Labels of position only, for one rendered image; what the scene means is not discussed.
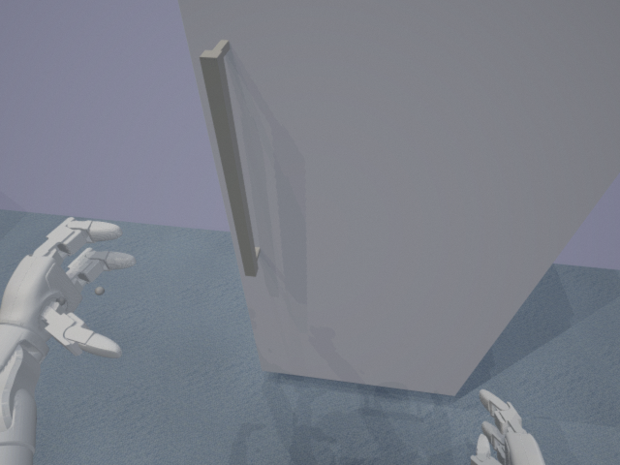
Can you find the left robot hand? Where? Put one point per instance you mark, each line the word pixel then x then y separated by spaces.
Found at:
pixel 30 296

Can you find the right robot hand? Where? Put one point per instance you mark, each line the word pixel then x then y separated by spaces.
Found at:
pixel 512 443

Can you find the fridge door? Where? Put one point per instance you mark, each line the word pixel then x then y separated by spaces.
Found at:
pixel 412 170

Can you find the left robot forearm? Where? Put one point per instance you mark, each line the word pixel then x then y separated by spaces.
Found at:
pixel 22 350

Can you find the handle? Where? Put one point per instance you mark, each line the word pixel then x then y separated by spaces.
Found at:
pixel 216 84

